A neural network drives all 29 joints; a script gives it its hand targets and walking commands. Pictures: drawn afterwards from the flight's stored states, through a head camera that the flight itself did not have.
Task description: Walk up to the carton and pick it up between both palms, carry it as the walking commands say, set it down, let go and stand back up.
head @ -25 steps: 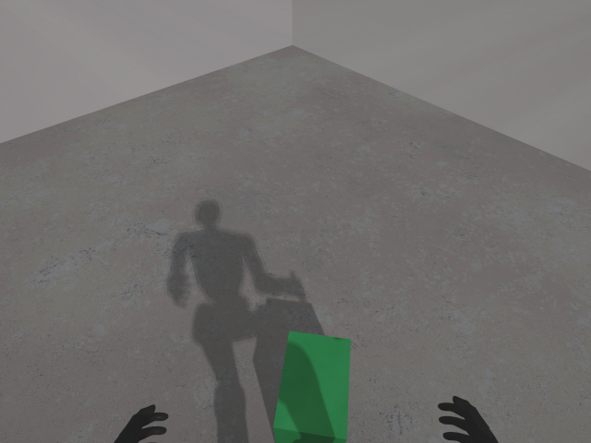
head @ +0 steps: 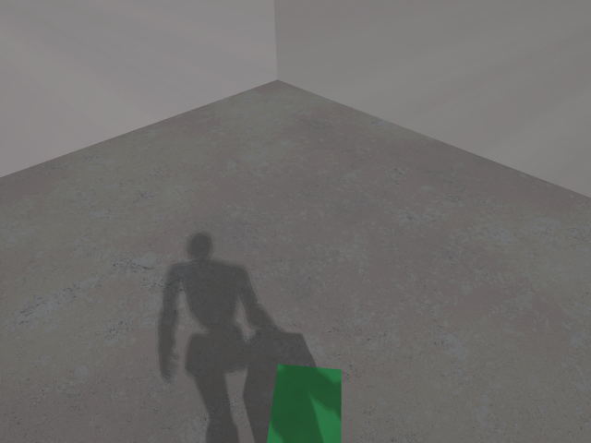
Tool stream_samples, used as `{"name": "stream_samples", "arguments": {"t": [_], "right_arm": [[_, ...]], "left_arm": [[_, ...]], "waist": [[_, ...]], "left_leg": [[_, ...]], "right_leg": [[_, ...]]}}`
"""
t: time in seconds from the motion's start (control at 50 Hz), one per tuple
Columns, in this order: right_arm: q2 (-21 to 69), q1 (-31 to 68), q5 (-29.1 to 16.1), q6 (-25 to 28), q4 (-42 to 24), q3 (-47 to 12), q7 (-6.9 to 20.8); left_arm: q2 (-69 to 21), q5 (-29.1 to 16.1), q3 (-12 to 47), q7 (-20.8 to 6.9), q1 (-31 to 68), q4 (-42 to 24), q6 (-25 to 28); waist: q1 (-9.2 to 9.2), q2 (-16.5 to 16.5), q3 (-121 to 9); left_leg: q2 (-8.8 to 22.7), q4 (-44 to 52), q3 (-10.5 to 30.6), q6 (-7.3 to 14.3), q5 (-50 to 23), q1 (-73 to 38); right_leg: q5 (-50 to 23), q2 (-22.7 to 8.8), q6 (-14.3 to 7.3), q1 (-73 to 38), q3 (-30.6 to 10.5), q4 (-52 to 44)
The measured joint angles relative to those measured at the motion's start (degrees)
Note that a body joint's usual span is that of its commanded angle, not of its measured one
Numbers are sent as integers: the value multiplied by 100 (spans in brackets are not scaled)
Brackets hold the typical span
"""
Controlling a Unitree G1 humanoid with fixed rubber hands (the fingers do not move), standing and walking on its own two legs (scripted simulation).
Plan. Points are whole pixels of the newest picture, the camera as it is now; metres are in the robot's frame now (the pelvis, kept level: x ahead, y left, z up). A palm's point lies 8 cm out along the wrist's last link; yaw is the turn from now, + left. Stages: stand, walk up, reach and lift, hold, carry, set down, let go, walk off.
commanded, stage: stand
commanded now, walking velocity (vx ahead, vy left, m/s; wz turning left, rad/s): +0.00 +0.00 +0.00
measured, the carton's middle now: (305, 433) +0.36 -0.01 -0.64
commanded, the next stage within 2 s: none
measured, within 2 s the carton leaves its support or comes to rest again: neither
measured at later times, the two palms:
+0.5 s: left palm out of the picture -0.05 +0.21 -0.14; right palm out of the picture -0.05 -0.22 -0.15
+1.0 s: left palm out of the picture -0.08 +0.22 -0.14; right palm out of the picture -0.09 -0.19 -0.15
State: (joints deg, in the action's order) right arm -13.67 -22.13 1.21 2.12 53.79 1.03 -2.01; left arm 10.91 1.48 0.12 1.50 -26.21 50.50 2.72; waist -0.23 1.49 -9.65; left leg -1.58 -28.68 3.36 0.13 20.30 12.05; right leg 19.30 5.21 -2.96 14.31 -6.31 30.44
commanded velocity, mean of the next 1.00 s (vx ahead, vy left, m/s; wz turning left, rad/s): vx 0.00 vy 0.00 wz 0.00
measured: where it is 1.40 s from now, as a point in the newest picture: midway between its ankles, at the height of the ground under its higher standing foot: outside the picture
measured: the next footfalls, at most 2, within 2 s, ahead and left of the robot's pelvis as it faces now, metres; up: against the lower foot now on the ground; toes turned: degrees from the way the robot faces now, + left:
none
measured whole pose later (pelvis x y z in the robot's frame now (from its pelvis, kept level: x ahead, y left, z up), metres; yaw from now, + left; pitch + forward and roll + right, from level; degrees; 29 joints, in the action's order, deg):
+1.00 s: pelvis -0.03 +0.02 +0.01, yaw -1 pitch -1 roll +0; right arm -8.0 -21.8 1.0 -0.1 67.1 -1.4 -2.8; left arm 6.2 0.7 1.8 2.7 -24.8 63.2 0.4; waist -0.2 1.2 -2.7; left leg -1.9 -26.4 1.9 1.3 17.0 8.7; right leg 15.3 4.6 -1.5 10.8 -7.8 27.2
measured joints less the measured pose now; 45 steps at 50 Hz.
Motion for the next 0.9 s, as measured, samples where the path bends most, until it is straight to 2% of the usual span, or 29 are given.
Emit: {"name": "stream_samples", "arguments": {"t": [0.42,0.9], "right_arm": [[342,-99,-20,-190,898,-179,-85],[537,25,-16,-220,1304,-240,-89]], "left_arm": [[-310,-54,124,95,-46,686,-140],[-453,-74,157,118,111,1200,-219]], "waist": [[10,-6,358],[11,-30,653]], "left_leg": [[49,-15,-24,-18,-13,-191],[-14,192,-127,84,-283,-327]], "right_leg": [[-59,46,-27,-204,-19,-38],[-355,-37,111,-344,-128,-290]]}}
